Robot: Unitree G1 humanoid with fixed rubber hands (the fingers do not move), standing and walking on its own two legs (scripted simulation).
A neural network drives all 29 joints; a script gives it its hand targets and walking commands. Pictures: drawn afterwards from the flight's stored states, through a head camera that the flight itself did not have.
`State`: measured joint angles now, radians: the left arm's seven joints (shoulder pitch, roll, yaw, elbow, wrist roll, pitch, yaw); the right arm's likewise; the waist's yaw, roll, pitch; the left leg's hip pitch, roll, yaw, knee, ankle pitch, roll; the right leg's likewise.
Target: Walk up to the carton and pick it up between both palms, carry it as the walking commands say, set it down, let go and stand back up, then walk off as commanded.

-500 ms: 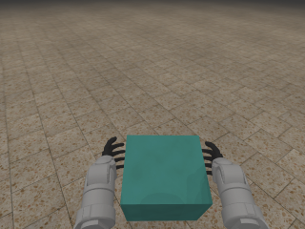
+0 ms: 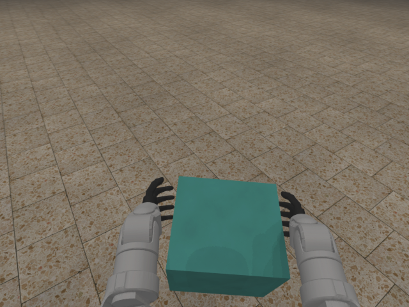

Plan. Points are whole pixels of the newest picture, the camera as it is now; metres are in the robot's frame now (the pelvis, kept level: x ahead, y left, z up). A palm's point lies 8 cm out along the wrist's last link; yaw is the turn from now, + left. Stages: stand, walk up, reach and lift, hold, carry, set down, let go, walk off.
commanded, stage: reach and lift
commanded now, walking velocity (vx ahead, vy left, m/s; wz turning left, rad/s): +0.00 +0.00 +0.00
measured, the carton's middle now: (222, 238) +0.31 +0.00 -0.03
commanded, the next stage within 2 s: hold in 1.04 s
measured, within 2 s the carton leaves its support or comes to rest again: neither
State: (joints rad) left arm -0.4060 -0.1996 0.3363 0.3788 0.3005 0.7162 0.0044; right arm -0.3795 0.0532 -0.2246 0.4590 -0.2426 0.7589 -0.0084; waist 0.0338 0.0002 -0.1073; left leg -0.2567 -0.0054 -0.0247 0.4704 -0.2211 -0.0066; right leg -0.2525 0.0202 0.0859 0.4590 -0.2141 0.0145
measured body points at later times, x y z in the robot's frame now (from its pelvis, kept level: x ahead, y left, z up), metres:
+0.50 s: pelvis -0.01 +0.00 +0.00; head -0.05 +0.00 +0.45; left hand +0.31 +0.15 +0.06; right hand +0.30 -0.15 +0.03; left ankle +0.02 +0.12 -0.74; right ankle +0.02 -0.13 -0.74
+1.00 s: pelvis -0.02 +0.00 +0.00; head -0.07 +0.00 +0.45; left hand +0.30 +0.15 +0.05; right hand +0.29 -0.15 +0.03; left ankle +0.02 +0.12 -0.74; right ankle +0.02 -0.13 -0.74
